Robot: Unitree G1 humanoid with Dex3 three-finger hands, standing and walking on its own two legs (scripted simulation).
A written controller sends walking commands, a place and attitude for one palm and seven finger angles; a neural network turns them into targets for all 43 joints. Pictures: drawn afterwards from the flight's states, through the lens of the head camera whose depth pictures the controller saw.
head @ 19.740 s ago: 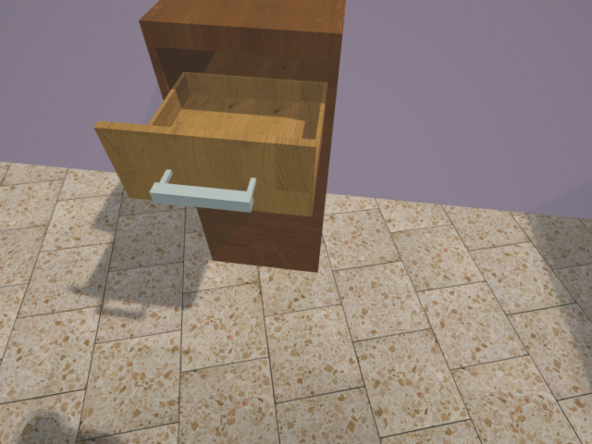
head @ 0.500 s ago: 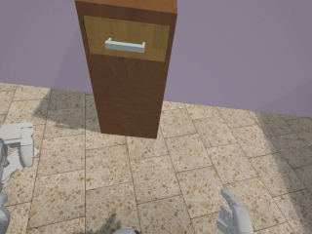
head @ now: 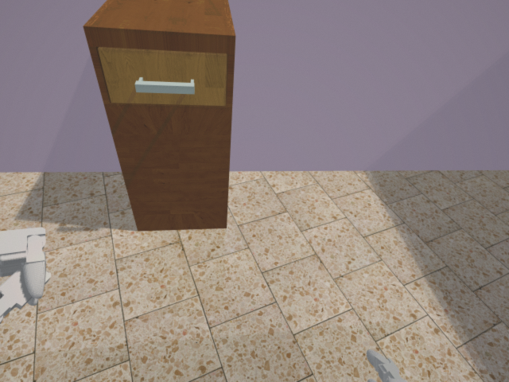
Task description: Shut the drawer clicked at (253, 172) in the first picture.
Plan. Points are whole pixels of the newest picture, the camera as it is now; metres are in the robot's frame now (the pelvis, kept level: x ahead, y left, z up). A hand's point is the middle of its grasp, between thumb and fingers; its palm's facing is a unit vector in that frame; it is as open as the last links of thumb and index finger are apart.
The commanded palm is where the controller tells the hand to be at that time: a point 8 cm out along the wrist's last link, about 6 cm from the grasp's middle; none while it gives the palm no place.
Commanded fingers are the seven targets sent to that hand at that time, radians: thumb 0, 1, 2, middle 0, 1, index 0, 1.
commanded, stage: stop stepping back and stand still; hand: left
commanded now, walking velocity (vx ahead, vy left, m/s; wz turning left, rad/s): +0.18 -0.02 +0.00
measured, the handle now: (166, 84) +0.98 +0.26 +0.02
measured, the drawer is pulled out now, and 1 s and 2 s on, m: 0.00 0.00 0.00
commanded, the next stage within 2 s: let the arm hang, fingers relaxed in 0.76 s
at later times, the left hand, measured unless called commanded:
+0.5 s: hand out of the picture +0.15 +0.25 +0.18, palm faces +0.43 -0.77 -0.47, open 3.2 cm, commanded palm +0.10 +0.29 +0.18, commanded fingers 0.00 0.90 0.90 -1.40 -1.60 -1.40 -1.60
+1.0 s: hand (64, 355) +0.18 +0.27 -0.02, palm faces +0.14 -0.88 -0.46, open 3.1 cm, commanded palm none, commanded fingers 0.00 0.90 0.90 -1.08 -1.25 -1.08 -1.25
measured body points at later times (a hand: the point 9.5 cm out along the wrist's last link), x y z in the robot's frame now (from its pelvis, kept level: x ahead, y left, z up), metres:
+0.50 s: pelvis -0.01 +0.00 +0.00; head -0.02 +0.01 +0.45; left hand +0.12 +0.29 +0.20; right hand +0.16 -0.21 -0.08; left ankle +0.01 +0.13 -0.72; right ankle +0.03 -0.10 -0.73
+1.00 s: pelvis +0.00 +0.02 +0.00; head +0.01 -0.02 +0.44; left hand +0.17 +0.31 +0.01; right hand +0.18 -0.23 -0.12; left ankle +0.01 +0.13 -0.73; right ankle +0.03 -0.10 -0.73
